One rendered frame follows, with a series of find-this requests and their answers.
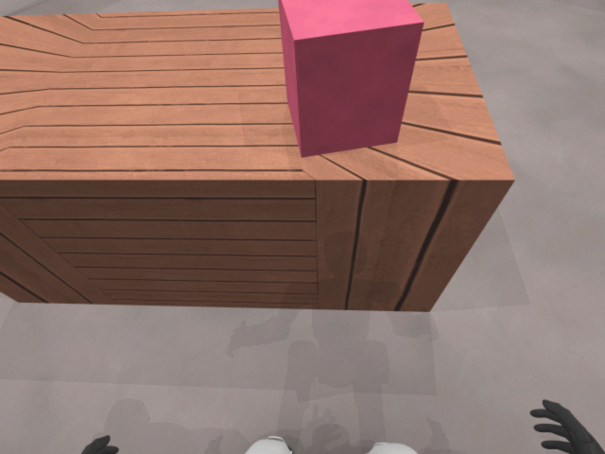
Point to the robot left hand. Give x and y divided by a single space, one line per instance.
99 446

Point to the carton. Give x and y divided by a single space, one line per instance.
348 68

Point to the pedestal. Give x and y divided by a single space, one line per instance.
150 159

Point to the robot right hand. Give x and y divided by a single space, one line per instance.
581 441

